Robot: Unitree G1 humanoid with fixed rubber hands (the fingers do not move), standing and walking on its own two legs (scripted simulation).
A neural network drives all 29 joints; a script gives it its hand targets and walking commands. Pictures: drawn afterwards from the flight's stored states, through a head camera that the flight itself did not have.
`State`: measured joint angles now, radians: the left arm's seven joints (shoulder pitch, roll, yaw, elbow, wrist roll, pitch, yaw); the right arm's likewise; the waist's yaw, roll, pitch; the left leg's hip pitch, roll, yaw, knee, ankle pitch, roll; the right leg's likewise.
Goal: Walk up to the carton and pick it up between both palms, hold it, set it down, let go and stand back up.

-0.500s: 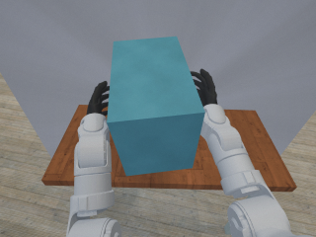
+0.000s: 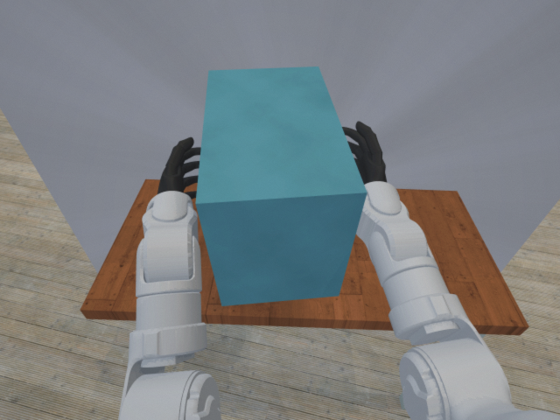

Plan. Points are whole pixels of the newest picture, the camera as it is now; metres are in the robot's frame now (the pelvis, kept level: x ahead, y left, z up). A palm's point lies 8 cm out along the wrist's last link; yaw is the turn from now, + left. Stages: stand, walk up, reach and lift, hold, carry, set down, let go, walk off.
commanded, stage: hold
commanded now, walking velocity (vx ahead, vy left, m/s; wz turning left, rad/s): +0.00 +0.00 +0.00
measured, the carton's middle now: (272, 180) +0.42 +0.00 +0.15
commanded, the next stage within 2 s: none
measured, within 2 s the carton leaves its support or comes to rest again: neither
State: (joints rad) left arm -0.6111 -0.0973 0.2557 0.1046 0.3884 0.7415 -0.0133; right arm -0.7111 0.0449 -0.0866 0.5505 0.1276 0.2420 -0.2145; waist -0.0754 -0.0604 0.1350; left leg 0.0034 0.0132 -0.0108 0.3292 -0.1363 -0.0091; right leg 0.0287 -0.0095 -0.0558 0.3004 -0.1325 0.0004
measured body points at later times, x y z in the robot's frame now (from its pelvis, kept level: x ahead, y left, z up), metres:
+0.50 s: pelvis +0.00 -0.01 +0.00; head -0.03 +0.02 +0.45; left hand +0.38 +0.13 +0.18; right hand +0.38 -0.14 +0.19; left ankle +0.05 +0.12 -0.75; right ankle +0.04 -0.12 -0.75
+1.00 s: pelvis +0.00 +0.00 +0.00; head -0.02 +0.02 +0.45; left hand +0.38 +0.13 +0.17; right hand +0.39 -0.14 +0.18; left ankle +0.05 +0.12 -0.75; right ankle +0.04 -0.12 -0.75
